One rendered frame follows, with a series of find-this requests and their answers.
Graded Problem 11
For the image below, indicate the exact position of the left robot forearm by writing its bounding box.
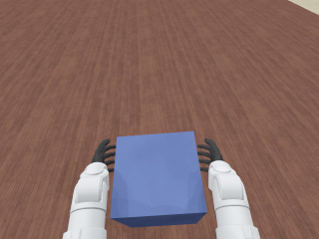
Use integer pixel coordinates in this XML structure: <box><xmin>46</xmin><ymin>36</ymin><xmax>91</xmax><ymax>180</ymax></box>
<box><xmin>63</xmin><ymin>162</ymin><xmax>110</xmax><ymax>239</ymax></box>

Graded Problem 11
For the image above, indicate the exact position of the right robot forearm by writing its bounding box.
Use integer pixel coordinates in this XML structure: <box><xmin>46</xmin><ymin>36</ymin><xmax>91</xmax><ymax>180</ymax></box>
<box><xmin>208</xmin><ymin>160</ymin><xmax>260</xmax><ymax>239</ymax></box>

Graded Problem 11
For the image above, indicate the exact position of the robot right hand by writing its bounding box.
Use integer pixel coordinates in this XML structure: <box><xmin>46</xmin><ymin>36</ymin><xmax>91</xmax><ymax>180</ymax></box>
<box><xmin>197</xmin><ymin>138</ymin><xmax>224</xmax><ymax>172</ymax></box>

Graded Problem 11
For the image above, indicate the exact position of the robot left hand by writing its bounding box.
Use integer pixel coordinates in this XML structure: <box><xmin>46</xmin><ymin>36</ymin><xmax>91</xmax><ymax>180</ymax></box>
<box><xmin>91</xmin><ymin>138</ymin><xmax>117</xmax><ymax>173</ymax></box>

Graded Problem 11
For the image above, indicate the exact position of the carton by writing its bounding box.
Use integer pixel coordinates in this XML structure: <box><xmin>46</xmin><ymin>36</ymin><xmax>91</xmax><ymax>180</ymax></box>
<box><xmin>110</xmin><ymin>131</ymin><xmax>207</xmax><ymax>228</ymax></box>

